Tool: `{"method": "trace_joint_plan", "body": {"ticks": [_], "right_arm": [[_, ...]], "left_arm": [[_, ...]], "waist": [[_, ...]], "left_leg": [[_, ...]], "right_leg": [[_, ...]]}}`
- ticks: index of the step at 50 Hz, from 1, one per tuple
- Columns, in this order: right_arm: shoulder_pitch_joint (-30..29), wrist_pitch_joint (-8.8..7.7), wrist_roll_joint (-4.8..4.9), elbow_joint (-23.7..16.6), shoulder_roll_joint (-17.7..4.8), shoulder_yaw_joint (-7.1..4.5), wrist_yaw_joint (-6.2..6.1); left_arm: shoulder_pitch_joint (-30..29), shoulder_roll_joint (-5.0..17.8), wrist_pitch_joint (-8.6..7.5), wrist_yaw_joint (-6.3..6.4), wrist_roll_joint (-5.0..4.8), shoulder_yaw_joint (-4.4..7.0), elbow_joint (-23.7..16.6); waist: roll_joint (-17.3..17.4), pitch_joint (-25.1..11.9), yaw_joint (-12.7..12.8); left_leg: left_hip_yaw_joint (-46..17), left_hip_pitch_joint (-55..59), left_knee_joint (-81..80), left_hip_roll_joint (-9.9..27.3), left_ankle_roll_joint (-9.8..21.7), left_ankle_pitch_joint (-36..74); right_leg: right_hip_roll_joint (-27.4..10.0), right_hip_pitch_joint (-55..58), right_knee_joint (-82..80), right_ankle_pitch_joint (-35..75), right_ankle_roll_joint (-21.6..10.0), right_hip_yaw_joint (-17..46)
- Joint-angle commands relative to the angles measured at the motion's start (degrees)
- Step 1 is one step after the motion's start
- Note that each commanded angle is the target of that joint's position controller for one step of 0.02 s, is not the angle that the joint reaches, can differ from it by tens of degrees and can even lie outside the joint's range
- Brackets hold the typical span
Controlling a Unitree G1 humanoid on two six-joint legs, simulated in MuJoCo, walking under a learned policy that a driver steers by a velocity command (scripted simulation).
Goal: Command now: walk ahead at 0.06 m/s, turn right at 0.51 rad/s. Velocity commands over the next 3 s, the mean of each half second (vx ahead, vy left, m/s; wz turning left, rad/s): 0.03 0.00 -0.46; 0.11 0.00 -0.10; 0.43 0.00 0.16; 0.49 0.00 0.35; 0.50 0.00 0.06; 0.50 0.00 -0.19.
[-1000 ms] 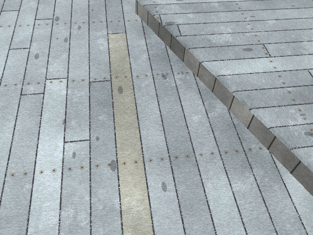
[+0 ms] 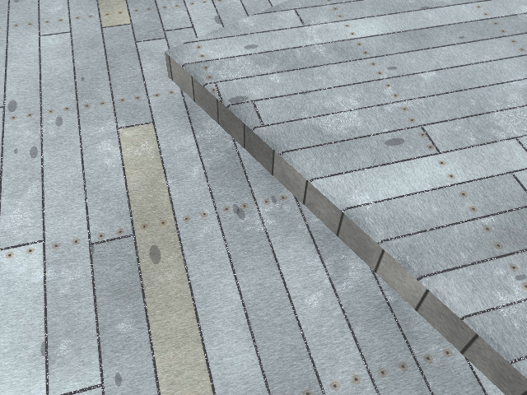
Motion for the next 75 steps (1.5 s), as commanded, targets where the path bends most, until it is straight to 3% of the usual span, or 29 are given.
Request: {"method": "trace_joint_plan", "body": {"ticks": [1, 6, 8, 9, 10, 11, 13, 16, 24, 29, 30, 31, 32, 34, 38, 41, 43, 45, 48, 51, 52, 53, 54, 57, 59, 64, 70, 73, 75], "right_arm": [[-1.13, -0.04, -0.18, -3.46, -8.11, -1.93, 0.08], [-0.08, 1.43, -0.06, -3.37, -11.3, -3.26, 0.9], [1.64, 2.37, -0.02, -2.65, -10.87, -3.7, 1.28], [4.09, 3.06, -0.04, -3.1, -7.04, -3.11, 1.93], [-0.42, 3.65, 0.35, -7.0, -5.58, -2.43, 1.05], [-3.98, 4.15, 0.1, -7.36, -6.82, -2.49, 0.84], [-0.72, 3.58, 1.07, -5.81, -6.99, -2.79, 1.37], [2.9, 3.23, -0.26, -4.05, -8.04, -3.38, 1.97], [0.5, 4.3, 0.77, -5.37, -6.06, -2.0, 1.34], [5.07, 3.46, 1.49, -3.62, -4.96, -1.38, 0.45], [6.32, 2.8, 1.05, -3.03, -4.85, -1.11, 0.25], [6.24, 1.92, -0.07, -3.23, -7.33, -1.23, -0.08], [1.32, 1.52, 0.16, -4.37, -11.28, -1.64, 0.2], [-2.03, 1.08, 0.62, -4.38, -6.96, -0.43, 1.39], [1.37, 0.94, 0.96, -1.85, -7.23, -0.33, 0.96], [4.77, 2.05, 0.78, -0.14, -10.58, -1.82, 1.31], [5.97, 2.18, 0.88, 0.72, -11.17, -2.49, 1.53], [5.5, 1.34, 0.49, 0.98, -10.43, -2.66, 1.89], [2.97, 0.14, 1.0, 1.04, -10.66, -3.11, 2.54], [0.57, -0.09, 1.07, 0.91, -9.3, -3.08, 2.85], [-1.87, -0.42, 0.63, -0.65, -5.47, -1.94, 3.07], [-3.27, -0.83, 1.03, -3.15, -3.03, -1.13, 3.42], [-3.81, -0.91, -0.05, -2.56, -7.48, -2.12, 3.39], [-0.44, -1.64, 0.12, 0.11, -6.84, -2.04, 4.85], [-1.05, -1.14, -0.65, 0.65, -5.93, -1.68, 5.19], [-8.61, -0.37, -0.04, -1.54, -4.46, -1.07, 5.26], [-16.07, -0.62, -0.19, -5.17, -2.76, 0.23, 5.62], [-10.56, -0.91, -0.35, -4.08, -4.46, -0.51, 5.15], [3.89, -1.35, -0.49, 0.38, -7.01, -2.0, 4.86]], "left_arm": [[3.72, 1.59, 0.93, -1.02, -0.06, -0.02, -3.25], [2.11, 2.81, 0.32, -1.68, -0.79, 0.09, -6.17], [6.08, 4.0, -0.73, -1.44, -0.68, 0.47, -5.3], [6.3, 8.72, -1.5, -0.7, -0.06, 1.33, -6.06], [6.03, 16.54, -1.57, -0.11, 0.03, 3.23, -7.2], [7.19, 13.64, -1.57, 0.71, 0.17, 3.13, -6.3], [-0.63, 9.93, -1.56, 1.03, -0.35, 1.87, -7.86], [-1.84, 6.81, -2.3, 0.7, -1.42, 0.91, -9.23], [2.5, 7.2, -2.79, 1.19, -0.56, 0.28, -7.01], [-1.44, 7.11, -2.57, 1.22, -0.84, -0.51, -6.03], [-1.81, 6.32, -2.66, 1.38, -1.21, -0.9, -5.82], [-0.81, 3.69, -3.03, 1.27, -1.37, -1.77, -6.04], [1.51, 2.09, -2.99, 1.11, -1.88, -2.07, -5.58], [0.6, 3.97, -2.36, 1.08, -0.88, -1.97, -3.21], [0.31, 4.11, -3.16, 0.78, -0.86, -2.12, -0.18], [-0.07, 3.96, -3.27, 0.74, 0.12, -1.94, 1.03], [-2.07, 3.03, -3.69, 0.05, 0.54, -2.15, 0.06], [-1.93, 3.16, -4.55, -0.55, 0.27, -2.01, 0.03], [0.23, 2.84, -5.85, -1.06, -0.28, -1.86, 1.05], [10.65, 3.27, -6.76, -0.4, -0.03, -1.19, 5.39], [16.98, 6.67, -7.33, 0.28, 0.56, -0.42, 6.75], [21.35, 12.1, -7.36, 0.22, 0.09, 0.96, 7.79], [17.31, 9.6, -7.19, 0.26, 0.46, 0.4, 7.3], [9.72, 5.98, -8.39, 0.38, -0.35, -0.8, 4.98], [11.8, 4.79, -9.2, 0.51, -0.65, -1.28, 6.28], [17.05, 3.65, -9.58, 0.98, -0.45, -1.78, 9.41], [16.36, 3.23, -10.15, 1.53, -0.55, -2.33, 10.64], [14.51, 5.35, -10.03, 2.13, -0.47, -1.94, 10.78], [12.75, 7.11, -9.0, 2.41, -0.11, -1.33, 9.91]], "waist": [[9.38, -6.78, 0.6], [9.0, -7.37, -0.21], [3.28, -6.12, 1.45], [-11.33, -4.03, 0.68], [-16.74, 0.71, 1.88], [-8.52, 0.81, 2.47], [-5.51, -0.53, -2.05], [-3.85, -6.52, -2.25], [-5.54, -5.41, 1.16], [-4.09, -5.33, -1.57], [-2.51, -5.55, -2.38], [2.73, -6.59, -1.05], [9.48, -4.6, 2.79], [9.16, -3.65, 2.14], [7.87, -3.67, -0.01], [9.16, 1.06, -1.85], [9.37, 5.5, -2.3], [7.42, 5.27, -1.76], [6.82, 3.35, -0.12], [3.11, 1.35, 4.36], [-6.07, 0.35, 7.0], [-17.21, 1.56, 7.67], [-7.07, 5.08, 4.85], [-1.35, 2.34, -0.08], [-1.61, 0.65, 0.37], [-2.2, 3.14, 2.31], [-3.02, 5.7, 2.53], [-4.41, 1.44, -1.02], [-5.35, -7.23, -6.85]], "left_leg": [[-9.24, 0.95, -10.87, 15.34, 8.94, -2.56], [-8.0, 2.34, -7.07, 17.67, 6.26, -7.43], [-3.63, -2.61, 1.55, 15.05, 0.41, -9.83], [2.29, -10.8, 16.99, 7.98, -4.43, -20.96], [-3.12, -19.62, 25.21, -1.27, -6.6, -29.68], [-9.51, -17.84, 32.96, 0.43, -6.38, -25.95], [-11.92, -16.12, 33.95, 0.28, -5.31, -16.05], [-11.05, -14.38, 37.76, -1.22, -5.04, -13.23], [-11.17, -7.16, 20.91, -1.56, -4.5, -17.58], [-9.59, 6.95, 1.28, -3.47, -2.55, -10.84], [-11.5, 12.92, -6.56, -1.85, -2.02, -2.46], [-19.58, 16.97, -10.31, 5.52, -0.77, -0.5], [-26.83, 12.61, -10.14, 12.51, 2.85, 8.48], [-23.21, 5.11, -9.32, 10.4, 3.45, 3.02], [-19.39, 8.15, -10.4, 4.64, 0.28, -9.51], [-25.92, 8.19, -14.81, 7.93, 4.69, -36.5], [-32.07, 6.48, -19.17, 13.91, 8.55, -40.66], [-32.0, 8.66, -20.06, 14.86, 9.55, -34.49], [-25.11, 7.42, -17.89, 11.05, 8.11, -26.43], [-18.09, -4.49, -6.78, 5.18, 5.81, -27.07], [-12.14, -11.78, 7.63, 0.57, 3.61, -24.47], [-6.99, -23.14, 21.49, -6.44, 2.38, -25.49], [-13.01, -24.31, 30.26, -2.79, 3.3, -22.57], [-13.19, -21.32, 31.99, 1.32, 2.42, -10.25], [-11.22, -20.91, 32.76, 1.86, 0.67, -5.87], [-11.15, -26.63, 29.98, 0.35, -1.51, -1.58], [-4.73, -18.29, 13.22, -1.03, 0.99, 4.11], [-1.49, -9.94, 10.07, -5.28, 4.92, 0.01], [-1.57, 4.56, 7.61, -8.59, 7.81, -2.66]], "right_leg": [[-0.9, 6.7, -6.72, 1.21, -0.33, -1.05], [0.5, 13.36, -19.49, -0.59, -2.67, -3.97], [0.74, 21.11, -33.63, 5.28, -4.77, -0.28], [-11.77, 22.72, -45.34, 6.46, -7.53, 18.17], [-21.84, 16.6, -47.66, 18.47, -15.53, 32.75], [-19.03, 14.93, -46.16, 20.07, -16.63, 27.73], [-11.12, 14.92, -44.32, 18.77, -12.74, 18.38], [-8.98, 21.2, -41.29, 32.5, -12.84, 14.93], [-10.41, 24.47, -40.28, 31.43, -13.8, 17.43], [-8.58, 19.16, -37.05, 32.07, -11.05, 18.09], [-7.41, 15.89, -36.26, 28.22, -8.51, 17.8], [-4.41, 12.7, -33.52, 21.07, -5.42, 15.78], [3.19, 11.86, -33.59, 9.12, -3.47, 9.58], [2.36, 20.93, -36.34, 9.2, -2.95, 8.76], [0.79, 20.95, -38.26, 14.18, -2.61, 9.87], [5.32, 11.21, -29.16, -2.16, -3.54, 3.44], [2.77, 5.82, -22.2, -0.89, -3.58, 0.99], [0.62, 3.19, -18.68, -1.59, -3.58, 1.35], [1.07, 10.54, -25.69, 1.15, -4.27, -1.04], [3.3, 30.5, -37.04, 4.38, -5.09, -1.46], [-6.92, 36.28, -45.56, -7.1, -6.95, 13.45], [-19.05, 37.94, -55.71, -22.6, -13.01, 37.48], [-20.34, 33.34, -55.27, -21.85, -14.49, 37.55], [-13.48, 31.99, -54.87, -5.07, -10.57, 22.87], [-11.18, 33.05, -54.35, 7.36, -9.89, 16.48], [-10.09, 33.78, -53.85, 24.72, -9.35, 5.34], [-10.52, 31.61, -53.73, 37.2, -8.1, -3.25], [-11.37, 36.33, -42.36, 64.31, -6.76, -6.78], [-11.57, 35.09, -21.96, 70.03, -6.11, -8.11]]}}
Next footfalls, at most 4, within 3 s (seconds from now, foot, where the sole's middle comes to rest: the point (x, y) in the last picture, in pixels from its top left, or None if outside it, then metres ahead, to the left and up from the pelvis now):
0.18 right None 0.02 -0.12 -0.77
0.62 left None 0.05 0.08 -0.77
1.52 left None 0.43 -0.05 -0.77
2.10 right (339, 287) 0.76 -0.20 -0.77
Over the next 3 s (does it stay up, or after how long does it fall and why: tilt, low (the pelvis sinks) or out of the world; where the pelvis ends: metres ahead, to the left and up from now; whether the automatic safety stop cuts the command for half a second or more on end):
stays up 1.07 -0.05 0.01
